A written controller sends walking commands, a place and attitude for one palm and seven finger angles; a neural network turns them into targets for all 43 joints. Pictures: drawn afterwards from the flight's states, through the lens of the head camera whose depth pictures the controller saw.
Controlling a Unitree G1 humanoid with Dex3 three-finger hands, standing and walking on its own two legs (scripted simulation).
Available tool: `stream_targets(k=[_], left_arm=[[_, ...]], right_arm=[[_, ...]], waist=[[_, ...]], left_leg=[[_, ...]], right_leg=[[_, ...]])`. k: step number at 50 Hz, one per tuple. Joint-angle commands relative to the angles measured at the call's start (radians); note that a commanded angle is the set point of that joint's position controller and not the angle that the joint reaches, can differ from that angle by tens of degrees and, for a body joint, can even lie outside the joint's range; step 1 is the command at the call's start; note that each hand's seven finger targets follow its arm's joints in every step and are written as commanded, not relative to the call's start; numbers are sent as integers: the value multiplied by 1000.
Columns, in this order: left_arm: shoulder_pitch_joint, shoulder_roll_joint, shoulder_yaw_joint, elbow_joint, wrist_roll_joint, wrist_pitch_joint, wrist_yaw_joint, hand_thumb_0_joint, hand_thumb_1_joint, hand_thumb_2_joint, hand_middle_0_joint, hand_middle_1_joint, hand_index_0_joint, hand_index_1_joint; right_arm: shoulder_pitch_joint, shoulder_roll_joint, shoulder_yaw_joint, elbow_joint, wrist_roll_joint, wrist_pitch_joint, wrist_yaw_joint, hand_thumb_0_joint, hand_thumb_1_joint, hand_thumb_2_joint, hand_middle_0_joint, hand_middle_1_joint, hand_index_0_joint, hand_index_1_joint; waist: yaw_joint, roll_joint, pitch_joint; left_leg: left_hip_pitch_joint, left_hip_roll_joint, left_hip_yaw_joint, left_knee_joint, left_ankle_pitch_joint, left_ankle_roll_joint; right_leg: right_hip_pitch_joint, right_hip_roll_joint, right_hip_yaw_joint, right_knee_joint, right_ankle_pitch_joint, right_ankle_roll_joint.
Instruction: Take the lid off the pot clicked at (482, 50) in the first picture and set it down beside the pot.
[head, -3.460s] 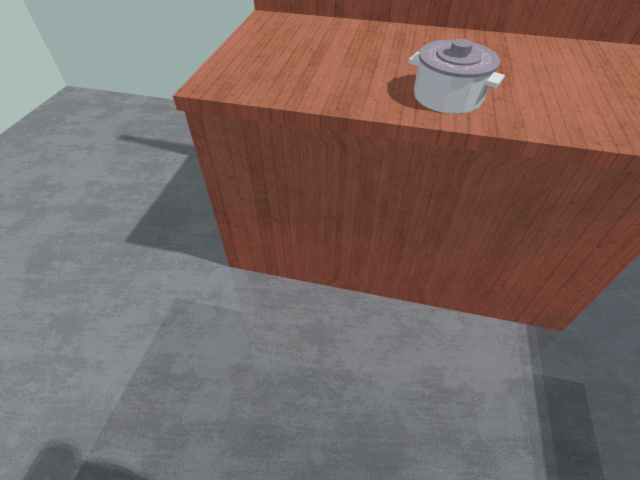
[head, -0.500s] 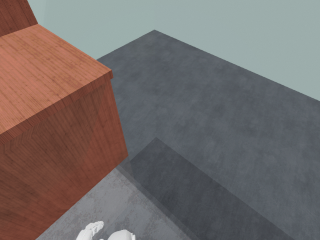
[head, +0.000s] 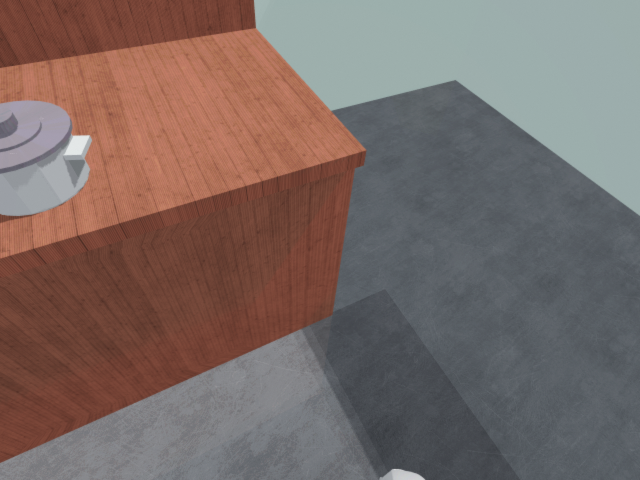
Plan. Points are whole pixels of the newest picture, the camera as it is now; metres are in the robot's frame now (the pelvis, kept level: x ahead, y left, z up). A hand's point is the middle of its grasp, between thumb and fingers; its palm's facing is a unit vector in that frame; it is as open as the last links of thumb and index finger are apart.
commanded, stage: turn to face it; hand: left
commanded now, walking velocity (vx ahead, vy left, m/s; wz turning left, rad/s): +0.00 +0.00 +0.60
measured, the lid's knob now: out of the picture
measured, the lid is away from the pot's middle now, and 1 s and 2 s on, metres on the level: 0.00 0.00 0.00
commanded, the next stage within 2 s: take the last steps up to it in 0.78 s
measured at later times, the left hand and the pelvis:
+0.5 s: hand out of the picture -0.02 +0.16 -0.16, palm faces +0.36 -0.90 -0.24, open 7.4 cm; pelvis -0.01 -0.04 +0.00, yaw +20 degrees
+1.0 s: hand out of the picture -0.06 +0.17 -0.16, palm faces +0.49 -0.82 -0.29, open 7.4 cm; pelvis -0.02 -0.04 -0.01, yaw +29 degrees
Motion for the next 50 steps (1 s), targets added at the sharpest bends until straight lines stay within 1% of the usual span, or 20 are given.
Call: stream_targets(k=[1, 5, 7, 8, 9, 10, 13, 15, 22, 24, 26, 27, 28, 29, 31, 34, 44, 48, 49, 50], left_arm=[[-43, 46, 1, -106, -2, -30, 0, 0, 900, 900, -200, -300, -200, -300], [25, 47, -2, -106, -8, -43, 5, 0, 900, 900, -200, -300, -200, -300], [84, 86, 5, -102, -6, -58, 11, 0, 900, 900, -200, -300, -200, -300], [103, 156, 20, -107, 8, -69, 19, 0, 900, 900, -200, -300, -200, -300], [102, 216, 26, -125, 12, -66, 16, 0, 900, 900, -200, -300, -200, -300], [80, 188, 23, -132, 3, -66, 20, 0, 900, 900, -200, -300, -200, -300], [-52, 105, 3, -165, 7, -67, 23, 0, 900, 900, -200, -300, -200, -300], [-17, 109, 1, -159, 12, -70, 23, 0, 900, 900, -200, -300, -200, -300], [78, 162, 13, -115, 18, -58, 15, 0, 900, 900, -200, -300, -200, -300], [67, 169, 18, -109, 17, -55, 16, 0, 900, 900, -200, -300, -200, -300], [59, 160, 19, -99, 6, -50, 12, 0, 900, 900, -200, -300, -200, -300], [58, 135, 14, -105, -1, -45, 7, 0, 900, 900, -200, -300, -200, -300], [54, 62, -1, -144, -8, -42, -2, 0, 900, 900, -200, -300, -200, -300], [-12, 64, -15, -169, 4, -38, 3, 0, 900, 900, -200, -300, -200, -300], [-47, 63, -7, -131, 0, -31, 9, 0, 900, 900, -200, -300, -200, -300], [18, 64, -8, -67, 0, -28, -1, 0, 900, 900, -200, -300, -200, -300], [-1, 21, -25, -65, -1, -27, 6, 0, 900, 900, -200, -300, -200, -300], [148, 16, -23, -17, 7, -58, 0, 0, 900, 900, -200, -300, -200, -300], [189, 78, -10, -8, 21, -70, 4, 0, 900, 900, -200, -300, -200, -300], [226, 160, 9, -18, 25, -70, 8, 0, 900, 900, -200, -300, -200, -300]], right_arm=[[11, -217, -61, -70, -5, -9, -11, 0, -900, -900, 200, 300, 200, 300], [-43, -226, -69, -90, -4, 0, -9, 0, -900, -900, 200, 300, 200, 300], [-67, -198, -64, -105, 8, 1, -2, 0, -900, -900, 200, 300, 200, 300], [-54, -130, -55, -118, 17, 0, 2, 0, -900, -900, 200, 300, 200, 300], [-60, -98, -48, -145, 8, -4, 2, 0, -900, -900, 200, 300, 200, 300], [-80, -146, -60, -139, -5, 8, 2, 0, -900, -900, 200, 300, 200, 300], [-50, -132, -55, -100, -8, 22, 19, 0, -900, -900, 200, 300, 200, 300], [-70, -109, -44, -106, -5, 25, 24, 0, -900, -900, 200, 300, 200, 300], [-149, -81, -23, -132, 5, 21, 23, 0, -900, -900, 200, 300, 200, 300], [-115, -81, -18, -128, 6, 11, 19, 0, -900, -900, 200, 300, 200, 300], [-53, -101, -21, -110, 3, 0, 14, 0, -900, -900, 200, 300, 200, 300], [-3, -155, -33, -103, 0, -9, 13, 0, -900, -900, 200, 300, 200, 300], [50, -276, -61, -108, -9, -16, 6, 0, -900, -900, 200, 300, 200, 300], [96, -308, -63, -89, -2, -4, 1, 0, -900, -900, 200, 300, 200, 300], [39, -242, -45, -83, -5, -9, -22, 0, -900, -900, 200, 300, 200, 300], [-53, -178, -21, -101, 0, -16, -24, 0, -900, -900, 200, 300, 200, 300], [-13, -173, -27, -56, -7, -3, -22, 0, -900, -900, 200, 300, 200, 300], [-28, -143, -21, -46, 1, -6, -16, 0, -900, -900, 200, 300, 200, 300], [-15, -83, -14, -50, 10, -9, -12, 0, -900, -900, 200, 300, 200, 300], [-34, -43, -3, -87, 8, -14, -6, 0, -900, -900, 200, 300, 200, 300]], waist=[[-32, 139, -68], [1, 163, -99], [37, 92, -116], [45, -129, -110], [48, -302, -90], [41, -253, -75], [-25, -132, -18], [-3, -150, -27], [56, -196, -49], [43, -204, -94], [9, -169, -123], [-23, -58, -159], [-53, 281, -171], [-82, 244, -149], [-53, 239, -108], [2, 139, -77], [-19, 138, -44], [50, 77, -68], [68, -95, -40], [94, -323, 15]], left_leg=[[115, 244, -325, -163, 97, 127], [43, 209, -357, -85, 203, 108], [-80, 146, -326, 19, 156, 46], [-259, 38, -209, 206, -61, -27], [-343, -68, -67, 433, -367, -84], [-319, -17, -126, 600, -361, -70], [-295, 37, -72, 748, -219, -95], [-276, 37, -29, 660, -225, -109], [-153, 21, 56, 351, -264, -103], [-92, 14, 72, 230, -235, -95], [60, 8, 75, 0, -61, -80], [239, 87, -13, -108, 86, -50], [390, 369, -378, -119, 488, 84], [329, 444, -406, -111, 623, 180], [252, 337, -327, -116, 537, 156], [169, 244, -207, -147, 442, 107], [84, 241, -311, -195, 106, 128], [-103, 146, -273, -95, -254, 69], [-278, 38, -169, 119, -331, 7], [-451, -59, -38, 371, -388, -50]], right_leg=[[-28, 31, -6, -128, -30, -4], [148, 76, -17, -313, 6, -22], [350, 48, 4, -569, 160, -31], [467, -160, 211, -709, 119, -87], [425, -369, 380, -744, 223, -195], [320, -367, 341, -730, 235, -230], [251, -246, 123, -676, 304, -226], [297, -235, 44, -654, 392, -225], [375, -269, -22, -607, 551, -231], [409, -267, -47, -553, 615, -215], [365, -234, -110, -442, 577, -148], [231, -202, -146, -290, 446, -96], [-76, -58, -177, -74, -100, -14], [-124, -31, -86, 53, -295, -23], [-139, -23, 5, 161, -173, -27], [-68, -16, 0, 158, -20, -16], [90, 45, -17, -183, -53, -36], [413, 64, -38, -549, 62, -54], [525, -81, 147, -694, -114, -101], [519, -337, 500, -863, -356, -213]])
